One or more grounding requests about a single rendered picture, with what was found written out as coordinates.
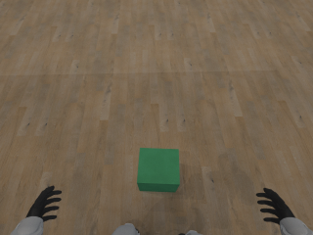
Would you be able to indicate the robot right forearm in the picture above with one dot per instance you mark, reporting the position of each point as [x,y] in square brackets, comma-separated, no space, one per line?
[294,226]

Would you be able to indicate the carton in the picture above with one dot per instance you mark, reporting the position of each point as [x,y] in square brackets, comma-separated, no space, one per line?
[158,170]

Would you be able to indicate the robot right hand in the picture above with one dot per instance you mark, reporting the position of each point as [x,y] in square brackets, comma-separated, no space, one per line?
[280,209]

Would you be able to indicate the robot left forearm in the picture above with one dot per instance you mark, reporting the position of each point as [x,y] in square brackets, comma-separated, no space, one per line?
[32,225]

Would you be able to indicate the left robot thigh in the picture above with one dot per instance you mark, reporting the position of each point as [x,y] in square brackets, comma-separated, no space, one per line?
[125,230]

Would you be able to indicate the robot left hand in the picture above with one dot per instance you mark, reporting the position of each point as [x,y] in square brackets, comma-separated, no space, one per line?
[38,208]

